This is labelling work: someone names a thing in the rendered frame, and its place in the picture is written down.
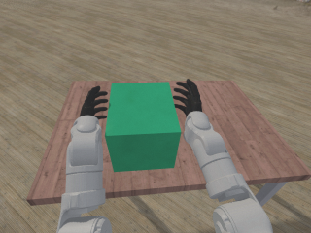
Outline robot right hand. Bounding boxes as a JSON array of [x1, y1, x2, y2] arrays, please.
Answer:
[[173, 79, 202, 117]]

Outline left robot upper arm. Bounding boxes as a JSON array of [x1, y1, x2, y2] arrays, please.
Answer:
[[58, 216, 113, 233]]

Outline robot left hand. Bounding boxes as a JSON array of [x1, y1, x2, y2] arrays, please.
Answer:
[[80, 86, 108, 120]]

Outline table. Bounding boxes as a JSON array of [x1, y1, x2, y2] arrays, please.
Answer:
[[26, 81, 311, 206]]

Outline left robot forearm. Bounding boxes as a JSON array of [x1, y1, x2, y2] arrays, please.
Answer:
[[56, 115, 106, 233]]

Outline right robot upper arm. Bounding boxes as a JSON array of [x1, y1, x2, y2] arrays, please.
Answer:
[[213, 197, 273, 233]]

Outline right robot forearm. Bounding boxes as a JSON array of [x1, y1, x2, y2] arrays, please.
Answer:
[[183, 111, 273, 232]]

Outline carton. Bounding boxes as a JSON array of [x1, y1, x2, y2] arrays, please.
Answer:
[[105, 82, 182, 172]]

